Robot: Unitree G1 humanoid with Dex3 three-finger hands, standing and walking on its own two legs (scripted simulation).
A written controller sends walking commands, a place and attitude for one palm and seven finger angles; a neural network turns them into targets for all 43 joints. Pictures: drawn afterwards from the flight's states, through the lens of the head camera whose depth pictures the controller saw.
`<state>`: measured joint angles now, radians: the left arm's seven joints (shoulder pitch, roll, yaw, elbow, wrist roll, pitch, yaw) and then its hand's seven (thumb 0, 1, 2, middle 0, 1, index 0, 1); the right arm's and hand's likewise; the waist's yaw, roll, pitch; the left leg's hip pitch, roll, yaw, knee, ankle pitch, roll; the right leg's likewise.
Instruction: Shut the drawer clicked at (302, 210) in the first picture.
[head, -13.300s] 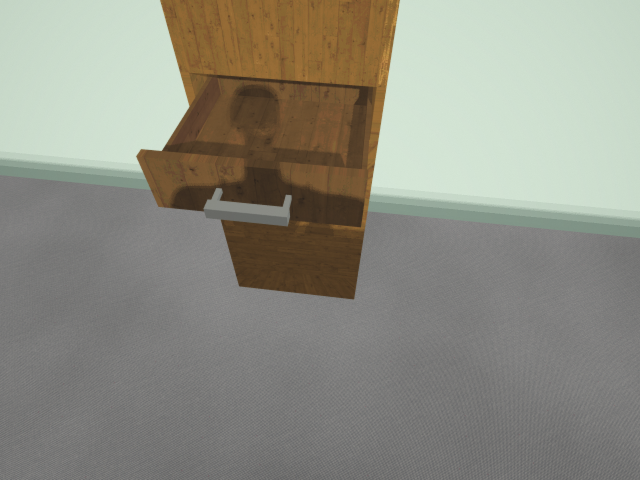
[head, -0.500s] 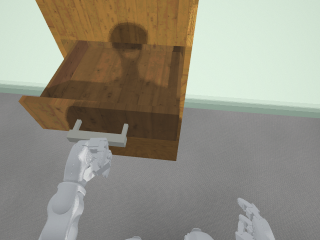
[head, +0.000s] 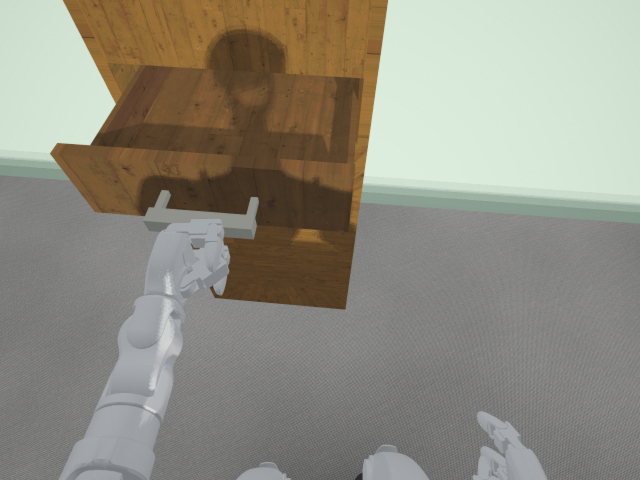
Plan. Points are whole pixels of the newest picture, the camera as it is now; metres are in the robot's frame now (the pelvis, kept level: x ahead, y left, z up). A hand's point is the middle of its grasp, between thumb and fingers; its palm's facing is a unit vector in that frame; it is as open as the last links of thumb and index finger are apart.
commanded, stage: push the drawer shut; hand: left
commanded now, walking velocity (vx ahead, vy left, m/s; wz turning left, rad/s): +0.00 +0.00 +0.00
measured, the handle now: (205, 211) +0.44 +0.16 +0.06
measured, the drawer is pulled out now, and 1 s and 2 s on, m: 0.20 0.09 0.00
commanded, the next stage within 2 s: none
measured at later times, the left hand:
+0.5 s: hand (232, 226) +0.42 +0.12 +0.05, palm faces -0.10 -0.99 -0.06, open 3.0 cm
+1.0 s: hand (239, 198) +0.47 +0.12 +0.06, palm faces -0.09 -1.00 -0.04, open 3.2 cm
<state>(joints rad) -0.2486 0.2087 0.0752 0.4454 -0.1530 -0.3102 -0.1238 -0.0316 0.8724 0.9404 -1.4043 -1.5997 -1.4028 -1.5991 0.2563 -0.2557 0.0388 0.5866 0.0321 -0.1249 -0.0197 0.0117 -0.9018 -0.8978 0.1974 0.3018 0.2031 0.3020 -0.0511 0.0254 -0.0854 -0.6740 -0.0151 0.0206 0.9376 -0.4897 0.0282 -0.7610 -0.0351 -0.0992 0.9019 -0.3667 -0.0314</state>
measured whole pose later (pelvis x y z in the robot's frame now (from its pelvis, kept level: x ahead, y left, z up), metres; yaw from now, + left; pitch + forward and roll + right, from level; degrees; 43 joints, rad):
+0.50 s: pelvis +0.00 +0.00 +0.00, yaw -1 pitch +15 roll +0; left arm -0.53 0.25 0.18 0.79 -0.14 -0.40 -0.16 -0.03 0.85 0.93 -1.40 -1.60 -1.40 -1.60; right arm 0.30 -0.26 0.03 0.63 0.02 -0.07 -0.01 0.01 -0.90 -0.90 0.20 0.30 0.20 0.30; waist -0.09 0.02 -0.09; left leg -0.71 0.00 0.04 0.93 -0.48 0.03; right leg -0.81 -0.02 -0.08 0.90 -0.35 -0.03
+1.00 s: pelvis -0.01 +0.00 -0.01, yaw -2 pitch +18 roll +0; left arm -0.77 0.31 0.26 1.06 -0.10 -0.45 -0.16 0.01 0.84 0.92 -1.40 -1.60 -1.40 -1.60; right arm 0.35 -0.27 0.03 0.63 0.00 -0.03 0.01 0.01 -0.90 -0.90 0.20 0.30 0.20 0.30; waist -0.13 0.02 -0.09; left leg -0.81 0.00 0.04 0.99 -0.49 0.03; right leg -0.90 -0.02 -0.08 0.93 -0.34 -0.03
